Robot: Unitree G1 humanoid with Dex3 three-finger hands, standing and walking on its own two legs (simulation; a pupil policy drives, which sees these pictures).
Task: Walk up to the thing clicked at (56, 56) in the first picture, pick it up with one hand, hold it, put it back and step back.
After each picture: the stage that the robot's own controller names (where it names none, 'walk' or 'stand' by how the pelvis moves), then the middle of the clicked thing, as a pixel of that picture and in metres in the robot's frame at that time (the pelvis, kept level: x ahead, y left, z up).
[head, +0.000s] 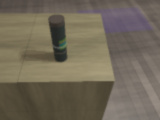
stand; (59, 40) +0.63 +0.12 -0.03
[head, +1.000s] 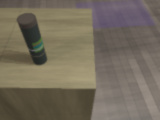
rise first; (34, 42) +0.55 +0.22 -0.01
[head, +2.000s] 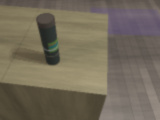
stand; (49, 42) +0.56 +0.15 +0.00
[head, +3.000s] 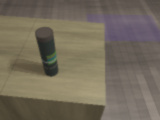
stand; (48, 54) +0.53 +0.15 -0.03
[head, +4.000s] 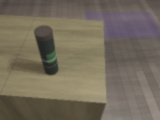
stand; (47, 53) +0.53 +0.16 -0.03
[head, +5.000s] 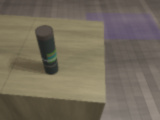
stand; (48, 52) +0.54 +0.15 -0.03
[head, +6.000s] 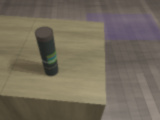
stand; (48, 54) +0.53 +0.15 -0.03
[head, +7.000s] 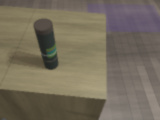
rise first; (47, 47) +0.53 +0.16 -0.03
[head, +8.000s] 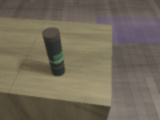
go down; (55, 54) +0.54 +0.15 -0.02
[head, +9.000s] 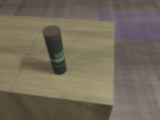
go down; (56, 52) +0.53 +0.15 -0.02
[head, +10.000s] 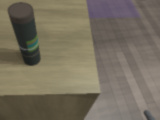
go down; (27, 39) +0.51 +0.15 +0.03
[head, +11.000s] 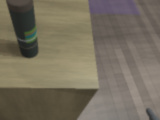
close in; (25, 29) +0.52 +0.15 +0.04
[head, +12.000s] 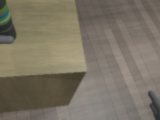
close; out of the picture +0.55 +0.17 +0.08
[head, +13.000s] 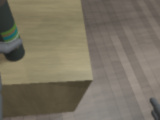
lift; (4, 29) +0.49 +0.17 +0.07
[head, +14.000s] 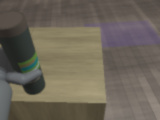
lift; (24, 59) +0.33 +0.15 +0.20
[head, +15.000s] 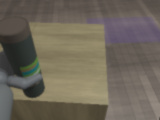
hold; (25, 64) +0.33 +0.16 +0.17
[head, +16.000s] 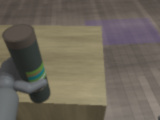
hold; (31, 69) +0.32 +0.14 +0.15
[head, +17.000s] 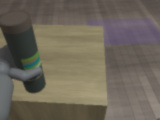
crouch; (26, 57) +0.35 +0.16 +0.17
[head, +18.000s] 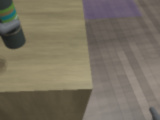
lower; (2, 11) +0.50 +0.18 +0.17
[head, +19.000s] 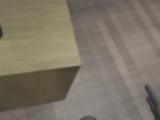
lower; out of the picture +0.56 +0.17 +0.09
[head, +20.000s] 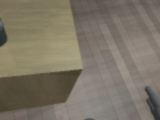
lower; out of the picture +0.54 +0.17 +0.08
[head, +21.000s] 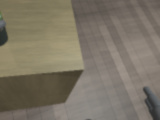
lower; out of the picture +0.54 +0.17 +0.08
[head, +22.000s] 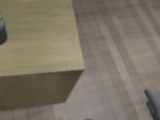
lower; out of the picture +0.54 +0.17 +0.08
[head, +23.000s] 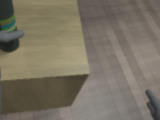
open; (2, 18) +0.52 +0.15 +0.07
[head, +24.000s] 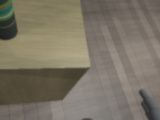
sink last; out of the picture +0.53 +0.16 +0.08
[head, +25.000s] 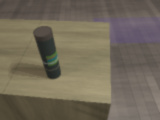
sink last; (49, 55) +0.51 +0.16 +0.02
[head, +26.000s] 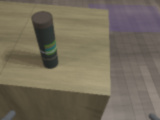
stand; (47, 43) +0.51 +0.15 +0.03
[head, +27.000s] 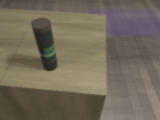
stand; (46, 47) +0.53 +0.16 +0.01
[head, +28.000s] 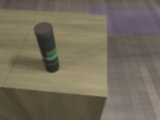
walk; (48, 50) +0.53 +0.15 -0.02
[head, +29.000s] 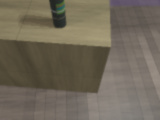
walk; (57, 4) +0.73 +0.12 +0.00
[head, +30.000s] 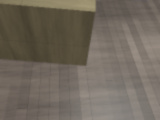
walk; out of the picture +1.06 +0.17 -0.01
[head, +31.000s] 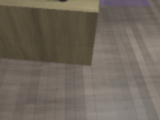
stand; out of the picture +1.17 +0.14 -0.02
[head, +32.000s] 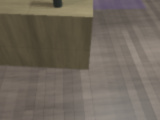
stand; out of the picture +1.15 +0.17 -0.03
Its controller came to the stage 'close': yes
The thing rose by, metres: 0.20
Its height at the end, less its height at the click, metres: +0.00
